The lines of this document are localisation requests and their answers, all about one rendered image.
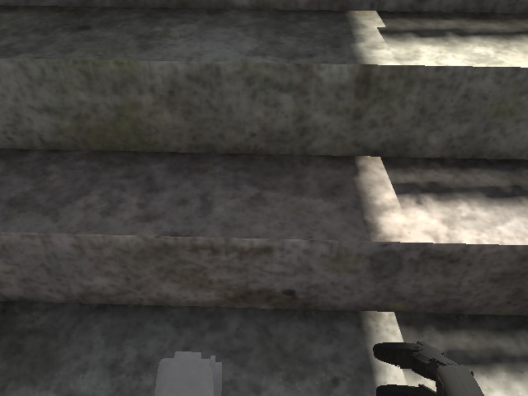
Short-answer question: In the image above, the left robot shin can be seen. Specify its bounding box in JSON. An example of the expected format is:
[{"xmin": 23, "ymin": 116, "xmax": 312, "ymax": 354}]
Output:
[{"xmin": 155, "ymin": 358, "xmax": 172, "ymax": 390}]

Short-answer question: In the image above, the robot right hand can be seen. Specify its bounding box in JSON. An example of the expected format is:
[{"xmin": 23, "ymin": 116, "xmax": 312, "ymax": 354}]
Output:
[{"xmin": 373, "ymin": 341, "xmax": 484, "ymax": 396}]

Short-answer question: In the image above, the robot left thigh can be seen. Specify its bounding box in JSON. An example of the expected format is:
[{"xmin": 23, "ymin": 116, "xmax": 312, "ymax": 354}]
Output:
[{"xmin": 154, "ymin": 351, "xmax": 222, "ymax": 396}]

